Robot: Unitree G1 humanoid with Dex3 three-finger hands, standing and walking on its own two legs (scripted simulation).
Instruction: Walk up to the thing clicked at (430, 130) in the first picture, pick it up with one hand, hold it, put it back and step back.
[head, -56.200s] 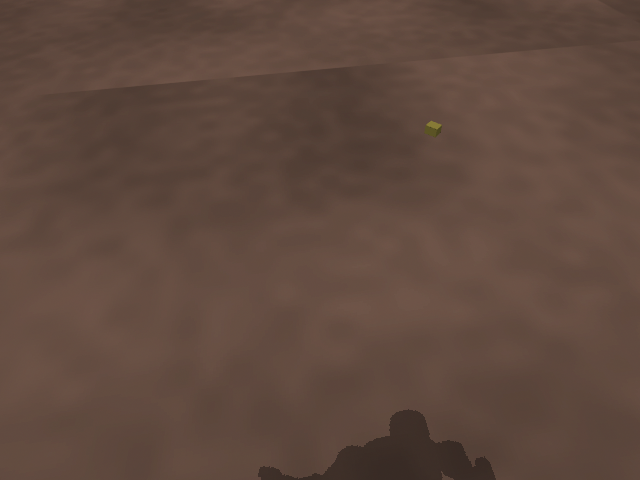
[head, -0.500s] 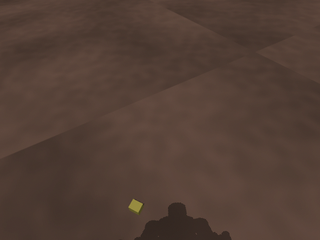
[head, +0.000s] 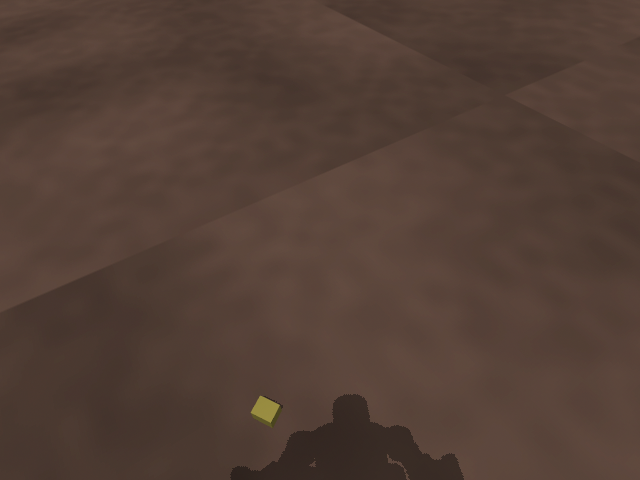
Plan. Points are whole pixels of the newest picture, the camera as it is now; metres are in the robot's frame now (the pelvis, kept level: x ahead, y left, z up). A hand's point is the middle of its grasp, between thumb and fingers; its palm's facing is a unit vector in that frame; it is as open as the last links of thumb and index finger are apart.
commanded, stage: stand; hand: left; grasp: from above
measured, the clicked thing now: (266, 411) +0.46 +0.21 -0.76
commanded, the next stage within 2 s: step back in 1.04 s
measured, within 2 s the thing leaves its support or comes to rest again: neither
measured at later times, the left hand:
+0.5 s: hand out of the picture +0.07 +0.25 -0.16, palm faces +0.00 -0.94 -0.34, open 7.4 cm
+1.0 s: hand out of the picture +0.07 +0.25 -0.16, palm faces -0.01 -0.94 -0.34, open 7.4 cm
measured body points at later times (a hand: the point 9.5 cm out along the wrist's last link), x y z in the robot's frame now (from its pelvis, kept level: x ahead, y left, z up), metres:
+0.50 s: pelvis +0.00 +0.00 +0.00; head +0.01 +0.00 +0.45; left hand +0.07 +0.29 -0.13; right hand +0.08 -0.30 -0.14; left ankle +0.01 +0.13 -0.75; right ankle +0.00 -0.13 -0.75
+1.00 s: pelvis +0.00 +0.00 +0.00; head +0.01 +0.00 +0.45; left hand +0.07 +0.30 -0.13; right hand +0.07 -0.30 -0.14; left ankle +0.01 +0.13 -0.75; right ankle +0.00 -0.13 -0.75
